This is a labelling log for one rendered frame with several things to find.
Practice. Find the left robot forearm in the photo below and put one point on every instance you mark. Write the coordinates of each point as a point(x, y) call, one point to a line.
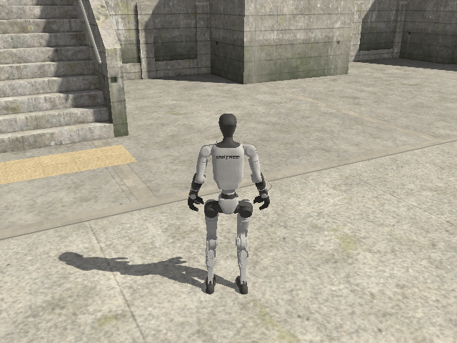
point(195, 187)

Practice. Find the robot left foot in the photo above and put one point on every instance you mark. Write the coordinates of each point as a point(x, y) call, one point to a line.
point(210, 287)

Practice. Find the robot right upper arm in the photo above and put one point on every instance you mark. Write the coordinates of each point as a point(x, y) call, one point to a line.
point(250, 151)

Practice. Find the robot right hand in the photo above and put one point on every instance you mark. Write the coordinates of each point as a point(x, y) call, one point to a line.
point(259, 200)

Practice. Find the right robot forearm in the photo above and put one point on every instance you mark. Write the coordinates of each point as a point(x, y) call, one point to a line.
point(261, 186)

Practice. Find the robot left hand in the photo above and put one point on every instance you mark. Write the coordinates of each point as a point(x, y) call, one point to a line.
point(197, 200)

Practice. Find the humanoid robot torso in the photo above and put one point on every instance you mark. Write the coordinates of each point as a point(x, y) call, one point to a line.
point(228, 164)

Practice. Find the robot left upper arm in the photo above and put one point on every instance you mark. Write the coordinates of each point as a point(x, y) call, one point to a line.
point(205, 152)

